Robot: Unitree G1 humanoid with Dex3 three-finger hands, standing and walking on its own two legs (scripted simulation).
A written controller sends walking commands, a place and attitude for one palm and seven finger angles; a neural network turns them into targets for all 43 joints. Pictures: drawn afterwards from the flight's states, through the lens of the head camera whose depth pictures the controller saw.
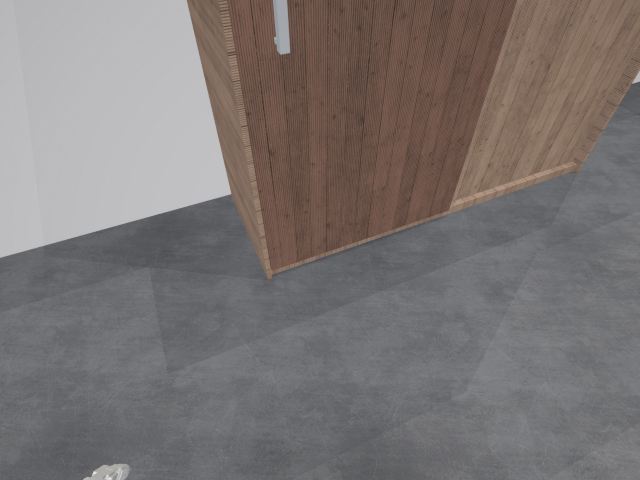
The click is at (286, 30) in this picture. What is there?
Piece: wardrobe's sliding door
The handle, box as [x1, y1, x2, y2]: [273, 0, 289, 54]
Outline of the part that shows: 273,0 276,31 274,42 277,45 277,50 280,54 289,52 286,0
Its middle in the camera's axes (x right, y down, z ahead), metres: -0.10 -0.50 +0.85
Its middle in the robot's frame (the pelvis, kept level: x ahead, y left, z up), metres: +0.99 +0.15 +0.19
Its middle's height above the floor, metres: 0.96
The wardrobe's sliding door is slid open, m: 0.00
